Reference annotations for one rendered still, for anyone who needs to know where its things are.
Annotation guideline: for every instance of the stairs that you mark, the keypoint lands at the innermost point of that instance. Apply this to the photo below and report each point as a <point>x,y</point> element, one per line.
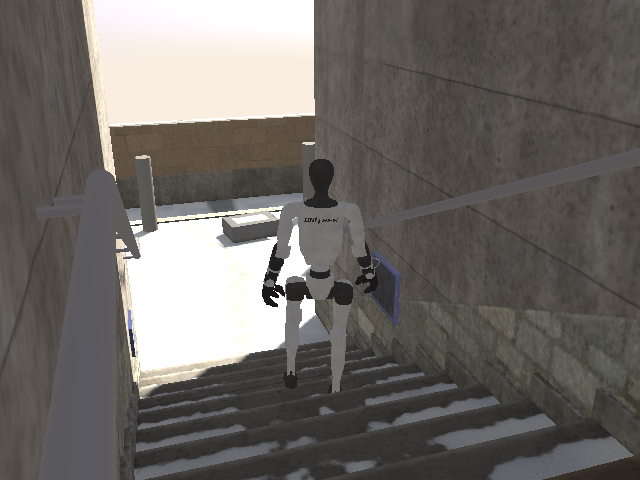
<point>233,418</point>

